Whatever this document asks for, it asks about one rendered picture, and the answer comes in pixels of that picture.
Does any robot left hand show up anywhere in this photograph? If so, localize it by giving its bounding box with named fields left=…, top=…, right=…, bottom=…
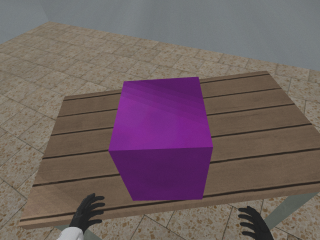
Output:
left=69, top=193, right=105, bottom=234

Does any carton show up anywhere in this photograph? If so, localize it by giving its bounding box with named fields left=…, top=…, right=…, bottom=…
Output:
left=108, top=76, right=213, bottom=201

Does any robot left forearm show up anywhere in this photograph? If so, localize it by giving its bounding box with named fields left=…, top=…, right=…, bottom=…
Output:
left=57, top=227, right=84, bottom=240

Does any robot right hand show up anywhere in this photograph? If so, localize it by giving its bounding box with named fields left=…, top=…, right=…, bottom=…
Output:
left=238, top=206, right=274, bottom=240

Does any table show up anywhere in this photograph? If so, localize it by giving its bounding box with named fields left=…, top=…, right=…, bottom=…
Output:
left=18, top=70, right=320, bottom=240

